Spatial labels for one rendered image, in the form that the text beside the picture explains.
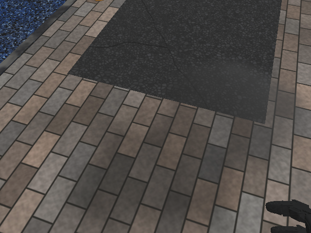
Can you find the right robot hand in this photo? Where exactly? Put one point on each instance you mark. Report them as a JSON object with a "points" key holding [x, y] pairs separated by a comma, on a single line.
{"points": [[296, 210]]}

